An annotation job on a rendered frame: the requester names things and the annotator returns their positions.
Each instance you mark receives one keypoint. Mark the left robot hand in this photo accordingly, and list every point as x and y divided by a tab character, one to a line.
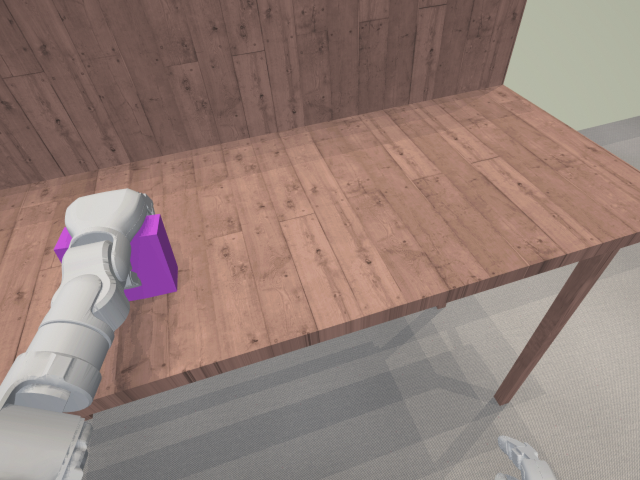
123	210

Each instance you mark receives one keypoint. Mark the left robot forearm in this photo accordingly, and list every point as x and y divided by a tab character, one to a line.
60	369

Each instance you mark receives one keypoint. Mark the right robot hand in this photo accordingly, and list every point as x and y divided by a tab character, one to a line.
525	458

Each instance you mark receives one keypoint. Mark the left robot upper arm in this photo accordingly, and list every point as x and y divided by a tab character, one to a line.
37	444

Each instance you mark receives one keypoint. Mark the table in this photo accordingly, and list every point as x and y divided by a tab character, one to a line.
320	167

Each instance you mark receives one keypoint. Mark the sponge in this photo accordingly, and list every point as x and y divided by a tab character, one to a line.
151	258

